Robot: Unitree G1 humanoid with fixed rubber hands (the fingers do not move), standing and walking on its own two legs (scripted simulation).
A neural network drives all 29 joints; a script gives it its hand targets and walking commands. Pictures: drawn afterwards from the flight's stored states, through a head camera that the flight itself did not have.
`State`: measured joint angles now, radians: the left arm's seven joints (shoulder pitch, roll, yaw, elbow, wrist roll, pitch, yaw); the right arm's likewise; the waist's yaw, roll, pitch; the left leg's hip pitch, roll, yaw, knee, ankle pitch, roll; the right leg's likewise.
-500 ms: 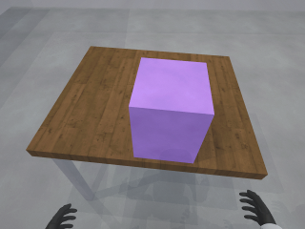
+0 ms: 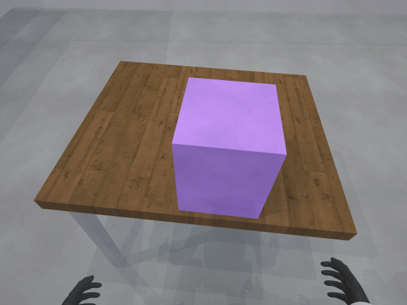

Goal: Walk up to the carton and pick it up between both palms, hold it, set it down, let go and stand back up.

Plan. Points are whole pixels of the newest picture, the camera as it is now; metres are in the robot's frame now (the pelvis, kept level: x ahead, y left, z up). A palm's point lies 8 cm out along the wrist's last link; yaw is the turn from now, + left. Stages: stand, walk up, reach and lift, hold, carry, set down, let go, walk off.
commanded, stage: stand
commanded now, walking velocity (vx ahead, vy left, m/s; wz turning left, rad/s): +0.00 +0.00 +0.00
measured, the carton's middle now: (224, 150) +0.44 -0.03 +0.03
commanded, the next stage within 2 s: walk up in 0.34 s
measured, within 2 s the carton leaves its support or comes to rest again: neither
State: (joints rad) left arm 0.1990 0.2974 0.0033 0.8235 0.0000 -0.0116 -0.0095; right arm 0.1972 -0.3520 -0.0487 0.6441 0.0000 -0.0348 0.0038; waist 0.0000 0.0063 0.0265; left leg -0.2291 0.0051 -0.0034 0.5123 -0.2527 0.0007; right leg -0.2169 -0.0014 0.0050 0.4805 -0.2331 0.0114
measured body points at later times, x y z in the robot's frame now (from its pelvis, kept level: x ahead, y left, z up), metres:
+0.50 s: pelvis +0.00 +0.00 +0.00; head +0.00 +0.00 +0.45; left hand +0.11 +0.27 -0.12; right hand +0.15 -0.29 -0.08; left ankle +0.02 +0.11 -0.74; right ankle +0.02 -0.13 -0.74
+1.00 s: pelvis +0.00 +0.00 +0.00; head +0.01 +0.00 +0.45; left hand +0.11 +0.27 -0.12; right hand +0.15 -0.30 -0.08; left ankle +0.02 +0.11 -0.74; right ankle +0.02 -0.13 -0.74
